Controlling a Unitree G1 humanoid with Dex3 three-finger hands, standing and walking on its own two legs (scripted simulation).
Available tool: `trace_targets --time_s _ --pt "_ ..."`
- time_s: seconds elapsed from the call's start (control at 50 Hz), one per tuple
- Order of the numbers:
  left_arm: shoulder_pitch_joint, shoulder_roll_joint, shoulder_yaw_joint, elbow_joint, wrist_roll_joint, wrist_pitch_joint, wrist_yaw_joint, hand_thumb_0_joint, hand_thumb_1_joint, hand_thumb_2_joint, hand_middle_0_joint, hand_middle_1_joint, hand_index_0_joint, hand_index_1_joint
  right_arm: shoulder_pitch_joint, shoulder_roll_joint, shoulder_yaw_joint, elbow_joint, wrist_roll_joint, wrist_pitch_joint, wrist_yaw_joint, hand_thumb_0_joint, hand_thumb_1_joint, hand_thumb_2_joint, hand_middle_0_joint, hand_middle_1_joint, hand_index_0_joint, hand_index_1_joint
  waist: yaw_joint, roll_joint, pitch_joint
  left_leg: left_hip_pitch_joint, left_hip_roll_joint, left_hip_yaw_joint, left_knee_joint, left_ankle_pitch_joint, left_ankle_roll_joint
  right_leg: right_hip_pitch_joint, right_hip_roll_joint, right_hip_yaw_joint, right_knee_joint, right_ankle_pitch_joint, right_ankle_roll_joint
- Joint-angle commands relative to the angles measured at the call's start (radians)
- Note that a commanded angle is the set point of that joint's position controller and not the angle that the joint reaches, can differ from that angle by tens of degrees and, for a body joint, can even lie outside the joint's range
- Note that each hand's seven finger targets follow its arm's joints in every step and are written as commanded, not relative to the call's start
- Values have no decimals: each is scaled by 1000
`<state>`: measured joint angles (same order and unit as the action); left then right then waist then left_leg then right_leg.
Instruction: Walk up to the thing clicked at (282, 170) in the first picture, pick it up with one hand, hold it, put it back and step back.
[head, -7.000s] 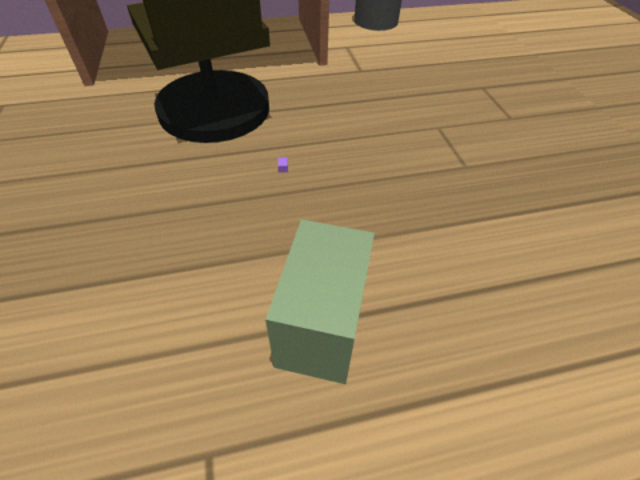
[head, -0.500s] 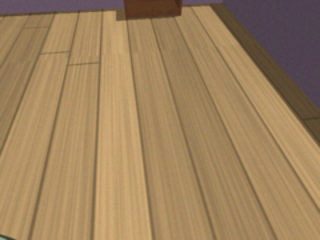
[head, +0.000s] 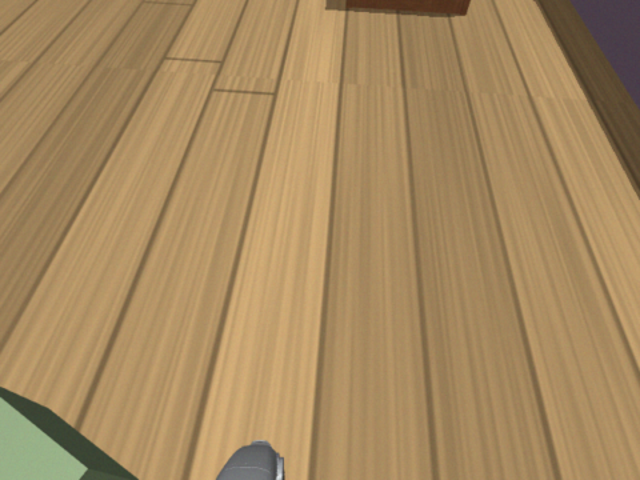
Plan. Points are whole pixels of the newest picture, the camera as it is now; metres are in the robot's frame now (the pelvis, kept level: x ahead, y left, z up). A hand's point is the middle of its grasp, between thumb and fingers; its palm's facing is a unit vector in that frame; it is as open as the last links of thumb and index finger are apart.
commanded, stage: walk up
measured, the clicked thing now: out of the picture +0.19 +1.52 -0.75
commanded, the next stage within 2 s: stand in 1.30 s
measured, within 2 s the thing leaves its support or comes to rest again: neither
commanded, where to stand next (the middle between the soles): +0.08 +0.00 m, yaw +14 degrees
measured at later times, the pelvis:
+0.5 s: pelvis +0.02 -0.02 -0.01, yaw +9 degrees
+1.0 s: pelvis +0.02 +0.00 -0.01, yaw +15 degrees
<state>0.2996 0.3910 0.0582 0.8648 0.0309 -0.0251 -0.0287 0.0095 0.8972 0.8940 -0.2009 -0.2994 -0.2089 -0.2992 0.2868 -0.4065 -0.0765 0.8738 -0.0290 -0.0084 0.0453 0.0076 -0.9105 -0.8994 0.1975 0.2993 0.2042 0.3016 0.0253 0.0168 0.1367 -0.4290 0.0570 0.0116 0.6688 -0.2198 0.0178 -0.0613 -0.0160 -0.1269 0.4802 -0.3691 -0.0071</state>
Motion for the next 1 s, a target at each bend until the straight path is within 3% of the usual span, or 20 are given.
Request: trace_targets --time_s 0.0,0.04,0.12,0.22,0.28,0.32,0.34,0.4,0.5,0.56,0.58,0.6,0.62,0.64,0.68,0.74,0.78,0.84,0.92,0.98 --pt "-61 190 42 -126 -31 -1 29 0 900 900 -200 -300 -200 -300 149 -214 -73 -58 -4 -33 -35 0 -900 -900 200 300 200 300 -93 23 -196 418 -38 23 -164 311 72 -227 -126 -3 339 492 -76" --pt "49 162 39 -125 -49 26 37 0 900 900 -200 -300 -200 -300 146 -315 -86 -128 10 -40 -59 0 -900 -900 200 300 200 300 -61 208 -322 470 333 -589 -263 526 307 -391 38 100 704 -252 -4" --pt "40 209 51 -61 -34 47 32 0 900 900 -200 -300 -200 -300 -50 -251 -59 -165 17 -18 -76 0 -900 -900 200 300 200 300 1 126 -160 134 193 -329 -281 65 197 -321 -65 166 589 -209 -21" --pt "76 175 61 -32 -31 34 35 0 900 900 -200 -300 -200 -300 -82 -257 -61 -190 -7 9 -56 0 -900 -900 200 300 200 300 -11 197 -156 13 160 -283 -206 144 211 -222 -8 91 363 -123 -2" --pt "127 184 75 -27 -12 12 47 0 900 900 -200 -300 -200 -300 -136 -210 -52 -221 4 35 -50 0 -900 -900 200 300 200 300 35 135 -191 -56 85 -228 -30 147 129 -104 2 88 105 59 -28" --pt "11 371 118 -95 18 -5 52 0 900 900 -200 -300 -200 -300 -111 -122 -38 -242 7 46 -52 0 -900 -900 200 300 200 300 11 -253 -75 -229 -179 -98 367 -354 -6 -277 -434 692 -231 -150 -201" --pt "-81 415 118 -121 21 -9 59 0 900 900 -200 -300 -200 -300 -115 -197 -63 -230 0 58 -63 0 -900 -900 200 300 200 300 -1 -255 -52 -182 -110 -211 576 -395 -7 -374 -544 814 -252 -39 -336" --pt "-130 281 89 -109 8 -20 65 0 900 900 -200 -300 -200 -300 -36 -202 -76 -175 15 47 -44 0 -900 -900 200 300 200 300 -46 -110 -53 -154 -102 -162 609 -235 -18 -291 -301 365 -72 230 -230" --pt "-7 294 90 -97 22 -18 51 0 900 900 -200 -300 -200 -300 -125 -166 -50 -177 11 23 -27 0 -900 -900 200 300 200 300 49 -244 -147 -103 -61 -24 183 -341 -21 -43 -274 264 45 321 -219" --pt "-67 294 76 -117 -4 0 44 0 900 900 -200 -300 -200 -300 -14 -152 -47 -116 13 1 -36 0 -900 -900 200 300 200 300 -17 -228 -196 136 -106 45 -123 -124 2 -123 -245 191 184 443 -169" --pt "-53 248 61 -117 -15 7 44 0 900 900 -200 -300 -200 -300 35 -168 -53 -87 8 -13 -45 0 -900 -900 200 300 200 300 -36 -140 -225 256 -101 -3 -227 -38 20 -179 -207 141 323 426 -121" --pt "-33 172 34 -125 -23 13 41 0 900 900 -200 -300 -200 -300 47 -235 -69 -92 -7 -25 -54 0 -900 -900 200 300 200 300 -41 49 -245 369 65 -270 -256 67 78 -357 -148 103 496 200 -49" --pt "-61 166 33 -128 -32 19 50 0 900 900 -200 -300 -200 -300 -9 -344 -76 -115 0 -29 -55 0 -900 -900 200 300 200 300 -32 221 -219 284 272 -595 -275 124 222 -458 -27 108 477 -268 -7" --pt "-120 232 48 -110 -21 21 61 0 900 900 -200 -300 -200 -300 -16 -344 -80 -104 10 -29 -56 0 -900 -900 200 300 200 300 -56 142 -170 170 301 -626 -286 91 298 -403 -67 193 537 -300 -9" --pt "-78 201 44 -75 -37 17 52 0 900 900 -200 -300 -200 -300 -76 -242 -35 -100 19 -35 -66 0 -900 -900 200 300 200 300 -3 82 -156 253 186 -380 -159 366 224 -420 -70 191 492 -216 -12" --pt "-40 193 40 -20 -34 4 46 0 900 900 -200 -300 -200 -300 -108 -234 -21 -79 27 -34 -65 0 -900 -900 200 300 200 300 1 154 -181 177 143 -281 -114 519 167 -236 -42 116 285 -93 -11" --pt "-37 179 36 -2 -26 -5 49 0 900 900 -200 -300 -200 -300 -120 -221 -12 -74 35 -20 -63 0 -900 -900 200 300 200 300 15 129 -186 142 104 -234 -53 438 119 -115 -14 98 52 116 -24" --pt "-123 282 39 -4 -20 -19 47 0 900 900 -200 -300 -200 -300 -98 -156 4 -46 49 -11 -63 0 -900 -900 200 300 200 300 -26 -62 -200 131 -56 -108 56 -21 17 -155 -272 383 -27 297 -182" --pt "-205 207 9 18 -28 -5 36 0 900 900 -200 -300 -200 -300 -142 -191 3 16 34 -24 -53 0 -900 -900 200 300 200 300 -20 -25 -132 170 38 -234 -174 31 61 -223 -101 184 45 150 -48" --pt "-202 199 7 63 -26 -6 31 0 900 900 -200 -300 -200 -300 -178 -187 21 40 32 -32 -48 0 -900 -900 200 300 200 300 -6 -16 -137 110 66 -253 -231 56 63 -109 -81 170 11 127 -37"
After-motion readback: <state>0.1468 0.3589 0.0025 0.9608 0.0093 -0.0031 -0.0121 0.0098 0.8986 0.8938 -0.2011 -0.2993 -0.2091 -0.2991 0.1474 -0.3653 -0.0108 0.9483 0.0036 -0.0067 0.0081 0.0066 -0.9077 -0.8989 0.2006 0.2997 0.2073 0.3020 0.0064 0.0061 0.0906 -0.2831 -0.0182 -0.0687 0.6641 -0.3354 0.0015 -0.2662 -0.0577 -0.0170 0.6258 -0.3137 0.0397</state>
